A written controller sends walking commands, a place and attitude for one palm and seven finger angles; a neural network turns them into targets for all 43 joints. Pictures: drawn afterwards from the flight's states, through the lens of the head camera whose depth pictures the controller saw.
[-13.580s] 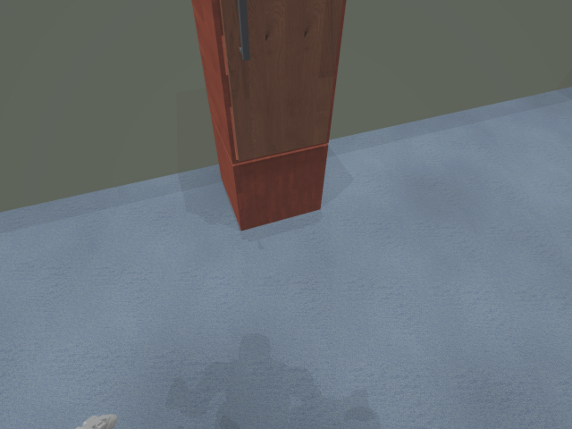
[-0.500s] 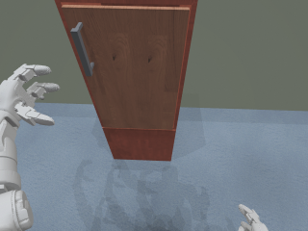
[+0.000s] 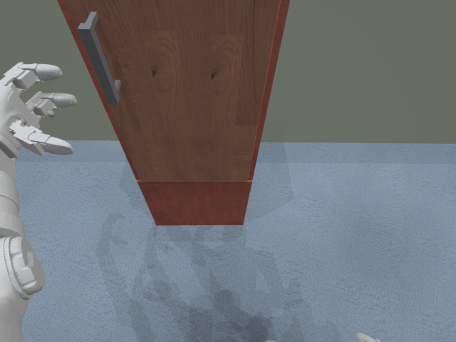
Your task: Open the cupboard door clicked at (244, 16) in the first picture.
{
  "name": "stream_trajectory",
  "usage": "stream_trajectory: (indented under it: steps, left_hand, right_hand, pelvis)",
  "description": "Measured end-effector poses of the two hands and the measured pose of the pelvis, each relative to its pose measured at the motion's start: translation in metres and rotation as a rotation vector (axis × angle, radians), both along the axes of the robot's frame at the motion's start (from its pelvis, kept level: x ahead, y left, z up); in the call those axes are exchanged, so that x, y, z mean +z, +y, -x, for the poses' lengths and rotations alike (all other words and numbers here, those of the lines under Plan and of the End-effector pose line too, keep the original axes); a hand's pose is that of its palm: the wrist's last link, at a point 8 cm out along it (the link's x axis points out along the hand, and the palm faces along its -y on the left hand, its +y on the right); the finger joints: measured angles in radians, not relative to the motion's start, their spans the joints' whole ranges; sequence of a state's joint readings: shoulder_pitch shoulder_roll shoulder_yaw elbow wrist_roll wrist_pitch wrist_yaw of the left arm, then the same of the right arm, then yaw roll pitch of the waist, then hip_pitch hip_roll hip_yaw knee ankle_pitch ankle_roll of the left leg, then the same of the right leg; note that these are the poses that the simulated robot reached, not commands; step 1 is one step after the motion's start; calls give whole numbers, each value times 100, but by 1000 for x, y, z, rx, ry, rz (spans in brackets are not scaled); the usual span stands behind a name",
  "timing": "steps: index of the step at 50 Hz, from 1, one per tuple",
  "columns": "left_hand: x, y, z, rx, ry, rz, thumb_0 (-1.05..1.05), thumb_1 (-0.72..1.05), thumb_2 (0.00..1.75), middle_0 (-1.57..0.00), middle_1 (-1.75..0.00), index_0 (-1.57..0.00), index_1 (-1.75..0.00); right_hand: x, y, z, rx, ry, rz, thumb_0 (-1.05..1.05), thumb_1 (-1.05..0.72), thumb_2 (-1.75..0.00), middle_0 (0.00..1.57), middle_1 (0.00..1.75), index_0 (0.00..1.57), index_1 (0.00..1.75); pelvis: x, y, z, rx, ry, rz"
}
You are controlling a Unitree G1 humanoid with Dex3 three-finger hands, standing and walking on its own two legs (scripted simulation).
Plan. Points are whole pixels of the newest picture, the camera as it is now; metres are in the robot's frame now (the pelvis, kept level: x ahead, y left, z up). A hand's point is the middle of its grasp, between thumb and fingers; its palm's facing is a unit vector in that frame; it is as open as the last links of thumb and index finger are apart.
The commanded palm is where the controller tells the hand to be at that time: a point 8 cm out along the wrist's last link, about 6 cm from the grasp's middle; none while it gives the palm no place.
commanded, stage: move the hooked fingers beside the handle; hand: left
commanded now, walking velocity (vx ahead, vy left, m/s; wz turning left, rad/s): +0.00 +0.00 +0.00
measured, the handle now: (104, 61) +0.59 +0.24 +0.14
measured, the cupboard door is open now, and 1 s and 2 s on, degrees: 0 0 0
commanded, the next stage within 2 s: none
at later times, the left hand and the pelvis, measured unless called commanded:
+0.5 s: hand (62, 85) +0.51 +0.28 +0.15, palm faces -0.01 -1.00 +0.02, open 14.0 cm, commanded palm +0.50 +0.34 +0.14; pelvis +0.01 +0.00 -0.01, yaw +0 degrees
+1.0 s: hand (67, 76) +0.53 +0.28 +0.15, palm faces -0.01 -1.00 +0.02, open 14.0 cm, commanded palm +0.52 +0.33 +0.14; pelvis +0.02 +0.00 -0.01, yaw -2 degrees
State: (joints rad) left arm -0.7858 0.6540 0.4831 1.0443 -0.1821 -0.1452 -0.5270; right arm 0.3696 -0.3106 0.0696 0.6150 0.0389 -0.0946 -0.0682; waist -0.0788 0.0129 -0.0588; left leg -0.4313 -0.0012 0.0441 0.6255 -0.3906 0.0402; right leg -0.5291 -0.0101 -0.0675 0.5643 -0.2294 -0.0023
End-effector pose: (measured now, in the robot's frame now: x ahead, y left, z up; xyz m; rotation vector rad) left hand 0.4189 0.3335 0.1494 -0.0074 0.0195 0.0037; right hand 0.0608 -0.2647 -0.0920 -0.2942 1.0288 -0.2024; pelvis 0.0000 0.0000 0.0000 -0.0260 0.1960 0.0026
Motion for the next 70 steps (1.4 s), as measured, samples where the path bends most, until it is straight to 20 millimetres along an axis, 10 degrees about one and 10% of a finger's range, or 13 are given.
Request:
stream_trajectory:
  steps: [41,70]
  left_hand:
    - [3,8,-102,-15,29,-16,-2,-50,30,-30,-120,-30,-120]
    - [3,4,-81,-19,-1,-16,-2,-50,30,-30,-120,-30,-120]
  right_hand:
    - [0,4,105,-200,457,29,0,-90,-90,21,30,21,30]
    - [-8,-6,53,-117,329,26,0,-90,-90,20,30,21,30]
  pelvis:
    - [-11,4,-14,-10,173,31]
    - [-12,0,-12,10,144,35]
